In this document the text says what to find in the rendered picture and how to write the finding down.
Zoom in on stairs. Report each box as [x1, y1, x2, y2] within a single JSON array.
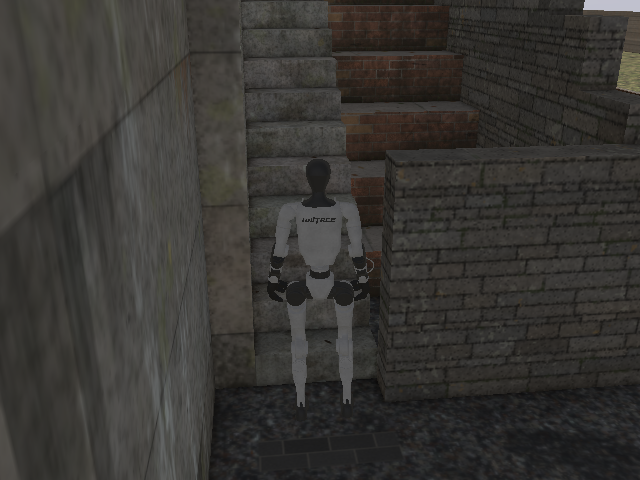
[[241, 0, 378, 386]]

